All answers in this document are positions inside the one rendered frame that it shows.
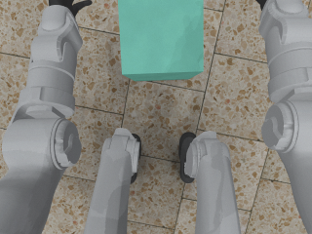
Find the robot right upper arm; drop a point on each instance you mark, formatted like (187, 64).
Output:
(287, 128)

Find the left robot forearm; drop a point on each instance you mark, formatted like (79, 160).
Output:
(52, 68)

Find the left robot hand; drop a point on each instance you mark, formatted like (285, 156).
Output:
(68, 4)

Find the right robot hand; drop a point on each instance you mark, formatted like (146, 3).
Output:
(262, 3)

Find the carton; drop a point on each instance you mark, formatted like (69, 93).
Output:
(161, 39)

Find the right robot thigh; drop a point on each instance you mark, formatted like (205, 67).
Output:
(217, 210)

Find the robot left upper arm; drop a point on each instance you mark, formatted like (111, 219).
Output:
(37, 152)

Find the right robot forearm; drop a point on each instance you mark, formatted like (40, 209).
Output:
(287, 32)

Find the robot right foot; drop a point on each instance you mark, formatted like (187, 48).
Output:
(184, 144)

